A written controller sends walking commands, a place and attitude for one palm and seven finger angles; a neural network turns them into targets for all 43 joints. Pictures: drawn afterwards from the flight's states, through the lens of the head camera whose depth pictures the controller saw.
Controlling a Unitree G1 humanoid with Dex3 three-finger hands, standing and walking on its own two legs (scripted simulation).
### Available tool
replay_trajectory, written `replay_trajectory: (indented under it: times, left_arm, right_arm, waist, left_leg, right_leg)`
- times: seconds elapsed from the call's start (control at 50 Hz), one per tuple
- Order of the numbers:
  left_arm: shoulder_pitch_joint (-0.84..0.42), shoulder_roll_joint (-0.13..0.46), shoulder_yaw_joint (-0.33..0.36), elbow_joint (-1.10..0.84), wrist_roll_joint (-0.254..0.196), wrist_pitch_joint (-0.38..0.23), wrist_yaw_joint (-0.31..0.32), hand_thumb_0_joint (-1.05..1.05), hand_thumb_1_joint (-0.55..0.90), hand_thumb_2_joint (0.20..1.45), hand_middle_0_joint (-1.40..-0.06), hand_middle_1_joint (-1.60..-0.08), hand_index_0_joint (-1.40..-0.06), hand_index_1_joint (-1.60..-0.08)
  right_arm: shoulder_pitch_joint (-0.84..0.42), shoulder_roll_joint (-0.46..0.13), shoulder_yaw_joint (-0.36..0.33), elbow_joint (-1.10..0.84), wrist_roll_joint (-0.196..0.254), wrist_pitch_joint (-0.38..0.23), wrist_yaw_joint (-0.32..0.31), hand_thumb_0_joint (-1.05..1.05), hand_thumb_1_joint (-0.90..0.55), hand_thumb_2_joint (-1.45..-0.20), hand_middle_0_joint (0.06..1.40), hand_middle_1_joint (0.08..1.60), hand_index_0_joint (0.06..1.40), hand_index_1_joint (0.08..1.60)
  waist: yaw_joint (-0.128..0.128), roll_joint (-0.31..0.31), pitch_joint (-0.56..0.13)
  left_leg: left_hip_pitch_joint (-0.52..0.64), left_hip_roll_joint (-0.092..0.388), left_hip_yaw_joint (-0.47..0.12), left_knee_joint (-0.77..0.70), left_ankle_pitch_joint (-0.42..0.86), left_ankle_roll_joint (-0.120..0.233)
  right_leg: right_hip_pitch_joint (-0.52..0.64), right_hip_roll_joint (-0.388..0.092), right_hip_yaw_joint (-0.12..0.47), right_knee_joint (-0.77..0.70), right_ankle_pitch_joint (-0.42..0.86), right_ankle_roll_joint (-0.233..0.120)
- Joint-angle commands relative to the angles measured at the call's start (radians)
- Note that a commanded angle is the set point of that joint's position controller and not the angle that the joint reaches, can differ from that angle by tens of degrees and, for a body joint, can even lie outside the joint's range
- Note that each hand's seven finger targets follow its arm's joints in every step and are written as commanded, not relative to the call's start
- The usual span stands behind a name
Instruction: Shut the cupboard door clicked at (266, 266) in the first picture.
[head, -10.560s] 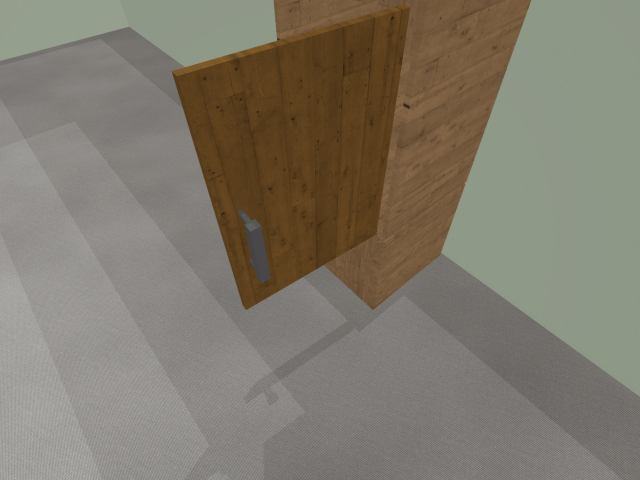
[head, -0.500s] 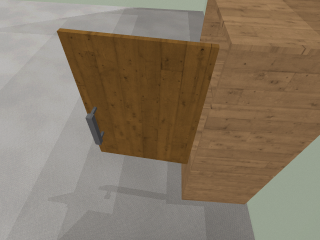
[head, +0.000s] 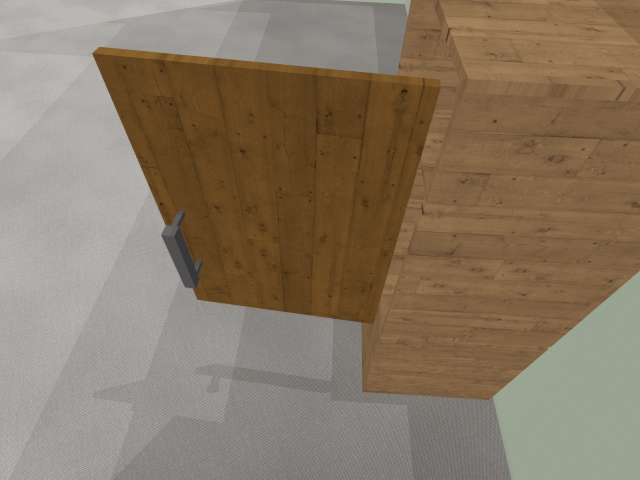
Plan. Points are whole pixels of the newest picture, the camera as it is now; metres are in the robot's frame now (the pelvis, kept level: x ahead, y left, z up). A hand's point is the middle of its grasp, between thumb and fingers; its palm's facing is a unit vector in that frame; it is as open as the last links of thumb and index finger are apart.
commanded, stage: look again from close up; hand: left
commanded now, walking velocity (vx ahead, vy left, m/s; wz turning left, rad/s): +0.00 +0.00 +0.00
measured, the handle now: (186, 250) +0.51 +0.28 -0.11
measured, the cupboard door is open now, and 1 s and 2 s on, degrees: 85 85 85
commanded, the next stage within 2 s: shuffle to correct the standing spot in 0.48 s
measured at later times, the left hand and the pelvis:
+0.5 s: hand out of the picture +0.00 +0.23 -0.18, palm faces +0.01 -0.98 -0.22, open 7.3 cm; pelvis -0.04 +0.04 +0.00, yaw -1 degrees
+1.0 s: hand out of the picture -0.07 +0.25 -0.19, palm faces +0.01 -0.98 -0.19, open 7.3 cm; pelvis -0.01 +0.07 -0.01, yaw -3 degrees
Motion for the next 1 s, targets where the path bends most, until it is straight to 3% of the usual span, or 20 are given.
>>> replay_trajectory:
  times: [0.0, 0.04, 0.08, 0.12, 0.18, 0.22, 0.3, 0.44, 0.56, 0.62, 0.68, 0.72, 0.76, 0.8, 0.84, 0.88, 0.9, 0.94, 0.96, 0.98]
  left_arm:
    - [0.111, 0.123, 0.030, -0.062, 0.007, -0.032, 0.020, 0.000, 0.900, 0.900, -0.200, -0.300, -0.200, -0.300]
    - [0.106, 0.130, 0.028, -0.068, 0.010, -0.037, 0.023, 0.000, 0.900, 0.900, -0.200, -0.300, -0.200, -0.300]
    - [0.094, 0.132, 0.031, -0.079, 0.011, -0.032, 0.023, 0.000, 0.900, 0.900, -0.200, -0.300, -0.200, -0.300]
    - [0.093, 0.129, 0.025, -0.094, 0.012, -0.027, 0.024, 0.000, 0.900, 0.900, -0.200, -0.300, -0.200, -0.300]
    - [0.076, 0.146, 0.029, -0.108, 0.008, -0.017, 0.024, 0.000, 0.900, 0.900, -0.200, -0.300, -0.200, -0.300]
    - [0.085, 0.137, 0.022, -0.113, 0.010, -0.012, 0.024, 0.000, 0.900, 0.900, -0.200, -0.300, -0.200, -0.300]
    - [0.047, 0.147, 0.021, -0.120, 0.008, -0.005, 0.019, 0.000, 0.900, 0.900, -0.200, -0.300, -0.200, -0.300]
    - [0.049, 0.139, 0.013, -0.113, 0.011, 0.006, 0.012, 0.000, 0.900, 0.900, -0.200, -0.300, -0.200, -0.300]
    - [0.065, 0.130, 0.012, -0.096, 0.013, 0.010, 0.009, 0.000, 0.900, 0.900, -0.200, -0.300, -0.200, -0.300]
    - [0.086, 0.122, 0.011, -0.083, 0.020, 0.013, 0.005, 0.000, 0.900, 0.900, -0.200, -0.300, -0.200, -0.300]
    - [0.112, 0.108, 0.015, -0.075, 0.026, 0.022, 0.000, 0.000, 0.900, 0.900, -0.200, -0.300, -0.200, -0.300]
    - [0.144, 0.100, 0.019, -0.068, 0.029, 0.023, -0.005, 0.000, 0.900, 0.900, -0.200, -0.300, -0.200, -0.300]
    - [0.164, 0.093, 0.024, -0.063, 0.027, 0.021, -0.006, 0.000, 0.900, 0.900, -0.200, -0.300, -0.200, -0.300]
    - [0.183, 0.101, 0.034, -0.057, 0.024, 0.015, -0.005, 0.000, 0.900, 0.900, -0.200, -0.300, -0.200, -0.300]
    - [0.204, 0.141, 0.049, -0.056, 0.020, 0.006, -0.001, 0.000, 0.900, 0.900, -0.200, -0.300, -0.200, -0.300]
    - [0.217, 0.178, 0.065, -0.056, 0.011, 0.000, 0.007, 0.000, 0.900, 0.900, -0.200, -0.300, -0.200, -0.300]
    - [0.202, 0.180, 0.068, -0.064, 0.012, -0.001, 0.010, 0.000, 0.900, 0.900, -0.200, -0.300, -0.200, -0.300]
    - [0.139, 0.158, 0.069, -0.079, 0.018, 0.006, 0.006, 0.000, 0.900, 0.900, -0.200, -0.300, -0.200, -0.300]
    - [0.112, 0.119, 0.061, -0.094, 0.019, 0.010, 0.001, 0.000, 0.900, 0.900, -0.200, -0.300, -0.200, -0.300]
    - [0.102, 0.064, 0.051, -0.110, 0.018, 0.012, 0.000, 0.000, 0.900, 0.900, -0.200, -0.300, -0.200, -0.300]
  right_arm:
    - [0.048, -0.104, -0.039, -0.096, -0.001, -0.031, -0.016, 0.000, -0.900, -0.900, 0.200, 0.300, 0.200, 0.300]
    - [0.034, -0.105, -0.033, -0.114, 0.001, -0.025, -0.008, 0.000, -0.900, -0.900, 0.200, 0.300, 0.200, 0.300]
    - [0.026, -0.123, -0.039, -0.120, 0.001, -0.020, -0.008, 0.000, -0.900, -0.900, 0.200, 0.300, 0.200, 0.300]
    - [0.025, -0.127, -0.033, -0.116, 0.001, -0.021, -0.007, 0.000, -0.900, -0.900, 0.200, 0.300, 0.200, 0.300]
    - [-0.002, -0.155, -0.037, -0.117, 0.001, -0.016, -0.009, 0.000, -0.900, -0.900, 0.200, 0.300, 0.200, 0.300]
    - [-0.013, -0.153, -0.032, -0.116, 0.001, -0.016, -0.006, 0.000, -0.900, -0.900, 0.200, 0.300, 0.200, 0.300]
    - [-0.047, -0.173, -0.030, -0.125, 0.002, -0.012, 0.000, 0.000, -0.900, -0.900, 0.200, 0.300, 0.200, 0.300]
    - [-0.070, -0.179, -0.023, -0.117, 0.003, -0.010, 0.008, 0.000, -0.900, -0.900, 0.200, 0.300, 0.200, 0.300]
    - [-0.052, -0.182, -0.023, -0.102, 0.005, -0.012, 0.009, 0.000, -0.900, -0.900, 0.200, 0.300, 0.200, 0.300]
    - [-0.021, -0.191, -0.026, -0.088, 0.003, -0.001, 0.012, 0.000, -0.900, -0.900, 0.200, 0.300, 0.200, 0.300]
    - [-0.009, -0.205, -0.033, -0.088, -0.001, 0.013, 0.014, 0.000, -0.900, -0.900, 0.200, 0.300, 0.200, 0.300]
    - [-0.007, -0.209, -0.036, -0.091, -0.001, 0.017, 0.016, 0.000, -0.900, -0.900, 0.200, 0.300, 0.200, 0.300]
    - [0.000, -0.204, -0.037, -0.094, -0.001, 0.018, 0.016, 0.000, -0.900, -0.900, 0.200, 0.300, 0.200, 0.300]
    - [0.009, -0.183, -0.034, -0.096, 0.000, 0.016, 0.017, 0.000, -0.900, -0.900, 0.200, 0.300, 0.200, 0.300]
    - [0.017, -0.146, -0.026, -0.104, 0.002, 0.010, 0.020, 0.000, -0.900, -0.900, 0.200, 0.300, 0.200, 0.300]
    - [0.016, -0.123, -0.024, -0.111, -0.001, -0.001, 0.020, 0.000, -0.900, -0.900, 0.200, 0.300, 0.200, 0.300]
    - [0.030, -0.118, -0.025, -0.114, 0.002, -0.006, 0.020, 0.000, -0.900, -0.900, 0.200, 0.300, 0.200, 0.300]
    - [0.108, -0.114, -0.021, -0.091, 0.005, -0.016, 0.019, 0.000, -0.900, -0.900, 0.200, 0.300, 0.200, 0.300]
    - [0.173, -0.135, -0.024, -0.066, 0.004, -0.024, 0.015, 0.000, -0.900, -0.900, 0.200, 0.300, 0.200, 0.300]
    - [0.253, -0.195, -0.038, -0.041, -0.005, -0.030, 0.006, 0.000, -0.900, -0.900, 0.200, 0.300, 0.200, 0.300]
  waist:
    - [0.006, 0.061, -0.155]
    - [0.005, -0.105, -0.112]
    - [0.002, -0.150, -0.059]
    - [0.007, -0.057, -0.055]
    - [0.006, 0.048, -0.011]
    - [0.016, 0.049, -0.020]
    - [0.010, 0.017, 0.008]
    - [0.016, 0.027, 0.047]
    - [0.016, 0.055, 0.040]
    - [0.016, 0.062, 0.034]
    - [0.021, 0.102, 0.088]
    - [0.033, 0.082, 0.109]
    - [0.036, 0.044, 0.118]
    - [0.036, -0.017, 0.119]
    - [0.037, -0.134, 0.101]
    - [0.039, -0.201, 0.059]
    - [0.025, -0.171, 0.042]
    - [-0.021, -0.096, 0.042]
    - [-0.041, 0.033, 0.042]
    - [-0.063, 0.247, 0.021]
  left_leg:
    - [-0.035, 0.050, -0.055, 0.112, 0.270, 0.040]
    - [-0.110, 0.031, -0.037, 0.108, 0.141, 0.033]
    - [-0.122, 0.032, -0.034, 0.101, 0.146, 0.035]
    - [-0.077, 0.043, -0.030, 0.084, 0.291, 0.040]
    - [-0.047, 0.062, -0.059, 0.075, 0.382, 0.046]
    - [-0.034, 0.068, -0.060, 0.075, 0.428, 0.054]
    - [-0.054, 0.069, -0.076, 0.022, 0.294, 0.056]
    - [-0.090, 0.067, -0.097, -0.058, 0.106, 0.063]
    - [-0.116, 0.077, -0.126, -0.124, -0.001, 0.066]
    - [-0.109, 0.080, -0.125, -0.157, -0.192, 0.070]
    - [-0.167, 0.104, -0.146, -0.204, -0.366, 0.081]
    - [-0.189, 0.109, -0.139, -0.198, -0.390, 0.090]
    - [-0.198, 0.096, -0.115, -0.159, -0.368, 0.086]
    - [-0.198, 0.057, -0.072, -0.078, -0.311, 0.076]
    - [-0.240, -0.012, 0.012, 0.099, -0.197, 0.058]
    - [-0.266, -0.021, 0.049, 0.239, -0.128, 0.042]
    - [-0.229, -0.012, 0.035, 0.213, -0.133, 0.042]
    - [-0.074, -0.011, 0.034, 0.076, -0.079, 0.047]
    - [0.037, 0.041, -0.038, 0.009, 0.034, 0.069]
    - [0.180, 0.200, -0.233, -0.082, 0.184, 0.109]
  right_leg:
    - [0.045, -0.164, 0.146, 0.029, 0.540, -0.032]
    - [0.080, -0.189, 0.151, 0.036, 0.680, -0.032]
    - [0.044, -0.182, 0.134, 0.047, 0.702, -0.028]
    - [0.025, -0.160, 0.116, 0.077, 0.697, -0.022]
    - [-0.046, -0.136, 0.102, 0.069, 0.492, -0.009]
    - [-0.039, -0.125, 0.101, 0.055, 0.435, -0.003]
    - [-0.066, -0.120, 0.104, 0.027, 0.279, 0.009]
    - [-0.090, -0.113, 0.108, -0.028, 0.093, 0.024]
    - [-0.077, -0.107, 0.091, -0.024, 0.078, 0.031]
    - [-0.092, -0.095, 0.075, -0.014, -0.044, 0.025]
    - [-0.127, -0.070, 0.051, 0.031, -0.135, 0.020]
    - [-0.130, -0.063, 0.052, 0.043, -0.150, 0.013]
    - [-0.135, -0.071, 0.087, 0.028, -0.170, -0.001]
    - [-0.152, -0.108, 0.169, -0.027, -0.224, -0.028]
    - [-0.107, -0.206, 0.333, -0.130, -0.285, -0.080]
    - [-0.060, -0.313, 0.453, -0.168, -0.202, -0.140]
    - [-0.081, -0.318, 0.431, -0.139, -0.162, -0.142]
    - [-0.174, -0.226, 0.273, 0.005, -0.042, -0.090]
    - [-0.264, -0.130, 0.162, 0.158, -0.013, -0.046]
    - [-0.420, -0.027, 0.016, 0.397, -0.091, 0.005]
